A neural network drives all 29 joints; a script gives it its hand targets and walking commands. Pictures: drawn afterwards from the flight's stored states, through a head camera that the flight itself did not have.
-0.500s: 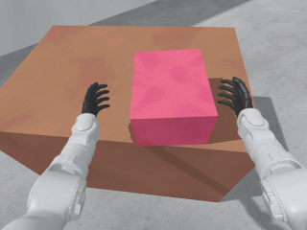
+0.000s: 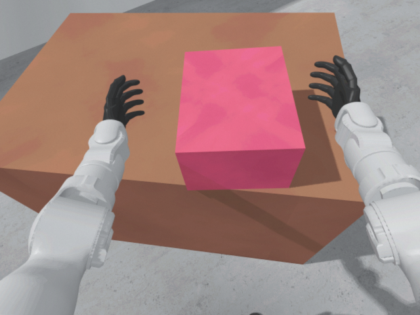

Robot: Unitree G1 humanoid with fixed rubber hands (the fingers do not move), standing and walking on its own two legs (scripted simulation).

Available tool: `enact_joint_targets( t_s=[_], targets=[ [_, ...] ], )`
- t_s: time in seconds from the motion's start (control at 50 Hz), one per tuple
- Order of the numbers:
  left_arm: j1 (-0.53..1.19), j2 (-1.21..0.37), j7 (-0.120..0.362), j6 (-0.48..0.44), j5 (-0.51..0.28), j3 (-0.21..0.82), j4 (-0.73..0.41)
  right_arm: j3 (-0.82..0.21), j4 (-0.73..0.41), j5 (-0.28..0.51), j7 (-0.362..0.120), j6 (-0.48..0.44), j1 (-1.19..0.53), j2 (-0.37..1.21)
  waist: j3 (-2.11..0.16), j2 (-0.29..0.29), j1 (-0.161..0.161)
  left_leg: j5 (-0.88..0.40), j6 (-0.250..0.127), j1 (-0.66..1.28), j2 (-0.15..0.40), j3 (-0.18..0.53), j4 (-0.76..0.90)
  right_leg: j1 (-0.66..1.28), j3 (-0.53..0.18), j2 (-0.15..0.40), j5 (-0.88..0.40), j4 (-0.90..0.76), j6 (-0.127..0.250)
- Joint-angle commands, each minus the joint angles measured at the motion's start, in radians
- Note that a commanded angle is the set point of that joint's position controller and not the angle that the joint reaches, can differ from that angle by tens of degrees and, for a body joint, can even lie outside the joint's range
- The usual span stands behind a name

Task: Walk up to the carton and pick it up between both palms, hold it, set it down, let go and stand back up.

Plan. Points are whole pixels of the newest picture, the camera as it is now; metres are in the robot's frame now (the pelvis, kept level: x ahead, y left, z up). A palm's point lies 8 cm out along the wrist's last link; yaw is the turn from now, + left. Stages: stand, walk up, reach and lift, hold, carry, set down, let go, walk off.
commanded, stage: reach and lift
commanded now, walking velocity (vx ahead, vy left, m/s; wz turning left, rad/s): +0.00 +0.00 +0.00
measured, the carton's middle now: (234, 117) +0.56 -0.01 +0.00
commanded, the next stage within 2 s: none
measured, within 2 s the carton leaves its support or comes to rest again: neither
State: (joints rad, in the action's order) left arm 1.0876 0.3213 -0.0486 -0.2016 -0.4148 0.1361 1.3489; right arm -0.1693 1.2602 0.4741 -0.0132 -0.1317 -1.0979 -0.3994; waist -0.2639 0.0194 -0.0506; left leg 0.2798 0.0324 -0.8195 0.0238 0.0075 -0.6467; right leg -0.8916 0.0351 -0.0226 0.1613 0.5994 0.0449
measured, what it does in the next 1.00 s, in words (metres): stands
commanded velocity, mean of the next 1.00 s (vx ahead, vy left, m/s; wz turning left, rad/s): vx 0.00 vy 0.00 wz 0.00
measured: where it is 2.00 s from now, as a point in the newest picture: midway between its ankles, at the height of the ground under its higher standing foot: outside the picture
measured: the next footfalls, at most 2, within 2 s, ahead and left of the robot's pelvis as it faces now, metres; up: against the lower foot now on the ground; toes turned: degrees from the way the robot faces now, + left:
none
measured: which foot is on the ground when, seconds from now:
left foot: down 0.00-1.00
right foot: down 0.00-1.00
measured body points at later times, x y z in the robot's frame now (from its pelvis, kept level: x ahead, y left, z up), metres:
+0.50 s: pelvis +0.00 +0.00 -0.01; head +0.13 +0.00 +0.42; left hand +0.49 +0.22 +0.05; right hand +0.51 -0.19 +0.06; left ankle -0.01 +0.14 -0.71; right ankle +0.05 -0.09 -0.71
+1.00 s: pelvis +0.01 +0.01 -0.03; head +0.17 -0.02 +0.39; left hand +0.50 +0.17 +0.00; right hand +0.51 -0.18 +0.00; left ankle -0.01 +0.14 -0.71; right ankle +0.05 -0.09 -0.71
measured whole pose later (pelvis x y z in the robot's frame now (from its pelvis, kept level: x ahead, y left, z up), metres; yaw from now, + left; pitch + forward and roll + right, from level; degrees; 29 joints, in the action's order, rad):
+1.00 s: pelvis +0.01 +0.01 -0.03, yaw -1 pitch +36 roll +0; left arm 1.08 0.17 -0.06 -0.44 -0.26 0.00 1.46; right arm -0.09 1.35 0.32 0.03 -0.37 -1.08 -0.29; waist -0.32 0.05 -0.06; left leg 0.35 0.02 -1.09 0.02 -0.02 -0.81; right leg -1.17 0.01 -0.02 0.23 0.76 0.03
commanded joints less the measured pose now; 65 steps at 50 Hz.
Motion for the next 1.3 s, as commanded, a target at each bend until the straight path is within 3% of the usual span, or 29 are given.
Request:
enact_joint_targets(
  t_s=[0.0,0.12,0.22,0.3,0.38,0.46,0.54,0.62,0.68,0.7,0.72,0.74,0.8,0.84,0.88,0.92,1.14,1.28],
  targets=[
    [0.6,0.188,-0.014,-0.02,-0.029,0.023,-0.112,0.07,-0.116,-0.033,0.001,-0.004,-0.564,-0.151,-0.825,-0.062,0.045,-0.247,0.017,0.046,-0.024,-0.04,0.055,0.749,-0.051,0.02,-0.397,0.031,-0.055],
    [0.554,0.182,-0.003,0.001,0.022,0.0,0.034,0.077,-0.006,-0.048,0.005,0.022,-0.522,-0.13,-0.718,-0.058,0.035,-0.168,0.012,-0.011,-0.026,-0.049,0.088,0.754,-0.065,0.029,-0.343,0.024,-0.056],
    [0.545,0.181,-0.006,-0.041,0.031,-0.003,0.074,0.101,-0.042,-0.073,0.011,-0.005,-0.508,-0.096,-0.731,-0.045,0.033,-0.139,0.007,-0.066,-0.032,-0.059,0.092,0.776,-0.079,0.043,-0.318,0.033,-0.057],
    [0.548,0.175,-0.004,-0.097,0.026,-0.014,0.06,0.087,-0.076,-0.076,0.006,-0.036,-0.502,-0.067,-0.769,-0.043,0.019,-0.172,0.003,-0.092,-0.033,-0.062,0.068,0.781,-0.079,0.046,-0.344,0.064,-0.06],
    [0.532,0.154,-0.001,-0.151,0.018,0.001,0.049,0.101,-0.041,-0.091,0.001,-0.073,-0.47,-0.065,-0.793,-0.002,0.034,-0.242,0.025,-0.063,-0.028,-0.055,0.033,0.729,-0.052,0.035,-0.379,0.087,-0.058],
    [0.483,0.135,0.007,-0.192,0.025,-0.007,0.074,0.105,-0.011,-0.111,0.002,-0.118,-0.426,-0.071,-0.826,-0.01,0.045,-0.295,0.039,-0.047,-0.027,-0.058,-0.012,0.672,-0.037,0.026,-0.426,0.111,-0.066],
    [0.495,0.109,0.004,-0.239,0.031,0.001,-0.01,0.128,-0.033,-0.13,0.009,-0.185,-0.441,-0.089,-0.95,0.021,0.061,-0.41,0.07,0.004,-0.025,-0.055,-0.065,0.64,-0.021,0.009,-0.505,0.144,-0.064],
    [0.444,0.091,0.002,-0.261,0.046,-0.033,-0.012,0.125,-0.071,-0.145,0.017,-0.236,-0.437,-0.083,-1.029,-0.018,0.05,-0.469,0.077,-0.02,-0.03,-0.064,-0.107,0.651,-0.021,0.002,-0.61,0.183,-0.074],
    [0.422,0.077,0.002,-0.263,0.085,-0.066,-0.009,0.11,-0.049,-0.15,0.017,-0.253,-0.423,-0.062,-1.01,-0.016,0.029,-0.482,0.079,-0.023,-0.029,-0.071,-0.115,0.645,-0.024,-0.002,-0.607,0.191,-0.075],
    [0.42,0.065,0.0,-0.261,0.091,-0.064,-0.007,0.11,-0.024,-0.148,0.015,-0.255,-0.412,-0.055,-1.002,-0.014,0.043,-0.485,0.08,-0.014,-0.028,-0.068,-0.119,0.634,-0.019,-0.006,-0.603,0.19,-0.074],
    [0.421,0.06,-0.003,-0.266,0.097,-0.078,-0.024,0.097,-0.031,-0.145,0.014,-0.263,-0.417,-0.043,-1.025,-0.017,0.021,-0.499,0.081,-0.02,-0.029,-0.072,-0.127,0.64,-0.022,-0.007,-0.616,0.197,-0.076],
    [0.404,0.047,-0.004,-0.266,0.099,-0.078,-0.023,0.099,-0.034,-0.148,0.018,-0.269,-0.415,-0.037,-1.033,-0.031,0.027,-0.499,0.078,-0.033,-0.029,-0.07,-0.132,0.638,-0.025,-0.005,-0.63,0.203,-0.077],
    [0.402,0.033,-0.012,-0.272,0.12,-0.113,-0.023,0.084,-0.039,-0.146,0.019,-0.277,-0.429,-0.014,-1.019,-0.059,0.011,-0.462,0.066,-0.094,-0.032,-0.076,-0.121,0.66,-0.036,-0.005,-0.629,0.226,-0.081],
    [0.407,0.021,-0.017,-0.274,0.138,-0.117,-0.027,0.08,-0.033,-0.154,0.022,-0.282,-0.433,0.006,-1.013,-0.065,0.019,-0.456,0.06,-0.081,-0.032,-0.073,-0.125,0.656,-0.037,-0.005,-0.628,0.222,-0.081],
    [0.4,0.03,-0.015,-0.271,0.15,-0.145,0.004,0.07,-0.047,-0.159,0.027,-0.276,-0.436,0.026,-0.995,-0.106,0.003,-0.415,0.045,-0.112,-0.036,-0.079,-0.122,0.68,-0.045,-0.001,-0.629,0.224,-0.085],
    [0.402,0.011,-0.019,-0.276,0.164,-0.156,-0.022,0.076,-0.051,-0.175,0.038,-0.276,-0.431,0.043,-0.998,-0.12,0.019,-0.406,0.038,-0.137,-0.036,-0.078,-0.11,0.711,-0.049,0.0,-0.649,0.236,-0.089],
    [0.491,-0.058,-0.032,-0.274,0.197,-0.199,0.021,0.148,-0.079,-0.267,0.062,-0.219,-0.495,0.163,-0.908,-0.148,0.01,-0.238,0.004,-0.161,-0.037,-0.09,-0.091,0.656,-0.063,0.012,-0.407,0.204,-0.079],
    [0.543,-0.121,-0.028,-0.274,0.25,-0.225,-0.015,0.25,-0.133,-0.377,0.055,-0.185,-0.497,0.269,-0.907,-0.113,0.015,-0.176,-0.006,-0.169,-0.042,-0.097,-0.068,0.701,-0.066,0.026,-0.339,0.194,-0.07]
  ],
)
